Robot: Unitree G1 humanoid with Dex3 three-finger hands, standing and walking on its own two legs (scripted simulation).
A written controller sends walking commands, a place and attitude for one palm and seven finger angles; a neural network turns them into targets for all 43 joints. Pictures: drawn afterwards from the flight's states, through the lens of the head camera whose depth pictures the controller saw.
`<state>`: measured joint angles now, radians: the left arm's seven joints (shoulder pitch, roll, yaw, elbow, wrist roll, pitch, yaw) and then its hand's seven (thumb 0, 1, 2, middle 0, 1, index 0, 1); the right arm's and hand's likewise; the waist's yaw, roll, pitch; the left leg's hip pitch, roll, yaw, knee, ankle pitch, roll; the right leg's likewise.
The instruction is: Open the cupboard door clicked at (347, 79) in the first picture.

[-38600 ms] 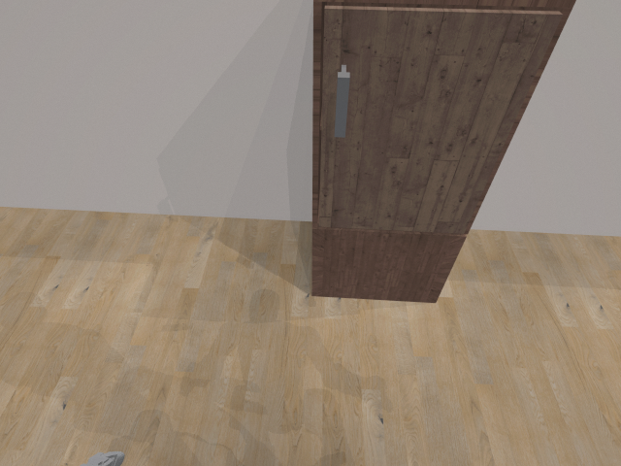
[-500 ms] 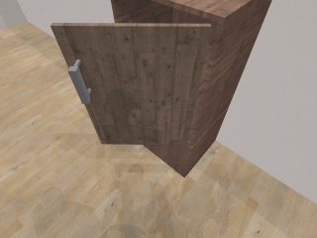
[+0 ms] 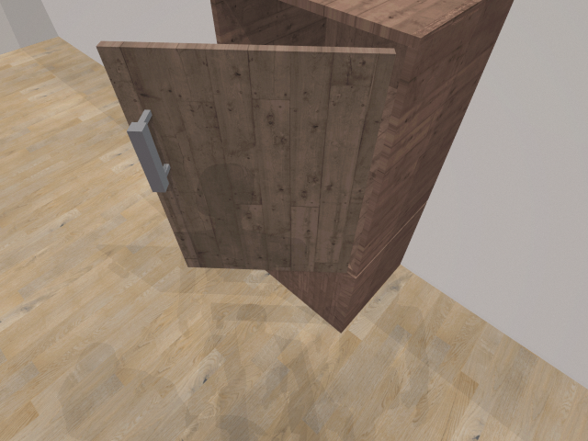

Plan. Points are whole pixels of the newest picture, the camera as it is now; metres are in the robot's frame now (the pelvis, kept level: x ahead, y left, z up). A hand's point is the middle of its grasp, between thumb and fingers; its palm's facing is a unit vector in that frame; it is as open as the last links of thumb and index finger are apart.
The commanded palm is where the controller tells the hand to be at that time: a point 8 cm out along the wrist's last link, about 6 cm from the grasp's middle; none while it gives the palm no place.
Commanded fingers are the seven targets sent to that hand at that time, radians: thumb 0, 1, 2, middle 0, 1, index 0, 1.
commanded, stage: shuffle to correct the standing spot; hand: left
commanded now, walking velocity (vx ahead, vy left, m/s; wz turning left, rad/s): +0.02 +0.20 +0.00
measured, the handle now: (153, 151) +0.54 +0.29 +0.07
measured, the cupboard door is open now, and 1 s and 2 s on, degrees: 40 40 40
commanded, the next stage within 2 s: come to a stop and stand still in 0.18 s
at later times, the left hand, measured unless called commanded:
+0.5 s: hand out of the picture +0.03 +0.23 -0.17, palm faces +0.04 -0.97 -0.24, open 7.4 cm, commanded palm none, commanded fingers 0.00 0.90 0.90 -0.20 -0.30 -0.20 -0.30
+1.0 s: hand out of the picture -0.01 +0.22 -0.17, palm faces +0.00 -0.98 -0.21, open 7.4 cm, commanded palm none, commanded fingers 0.00 0.90 0.90 -0.20 -0.30 -0.20 -0.30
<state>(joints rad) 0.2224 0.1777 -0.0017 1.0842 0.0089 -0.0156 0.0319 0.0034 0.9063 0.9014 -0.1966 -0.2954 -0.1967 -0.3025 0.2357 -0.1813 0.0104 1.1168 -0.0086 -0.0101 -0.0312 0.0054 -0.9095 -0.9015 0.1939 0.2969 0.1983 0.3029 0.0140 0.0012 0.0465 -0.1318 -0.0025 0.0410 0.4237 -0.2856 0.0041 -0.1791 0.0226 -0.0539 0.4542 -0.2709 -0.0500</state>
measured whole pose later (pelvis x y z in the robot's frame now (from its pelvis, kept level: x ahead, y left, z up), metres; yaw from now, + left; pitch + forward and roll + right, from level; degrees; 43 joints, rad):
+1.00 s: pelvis -0.02 +0.04 +0.00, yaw +0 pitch -1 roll +0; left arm 0.29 0.15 -0.03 1.08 0.01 0.00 0.03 0.00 0.91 0.90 -0.20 -0.30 -0.20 -0.30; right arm 0.28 -0.18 0.03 1.06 -0.01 -0.02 -0.02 0.01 -0.92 -0.90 0.19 0.30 0.20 0.30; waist 0.00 0.03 0.03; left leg -0.16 -0.06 0.07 0.46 -0.28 0.07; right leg -0.19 -0.01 -0.03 0.49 -0.28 -0.01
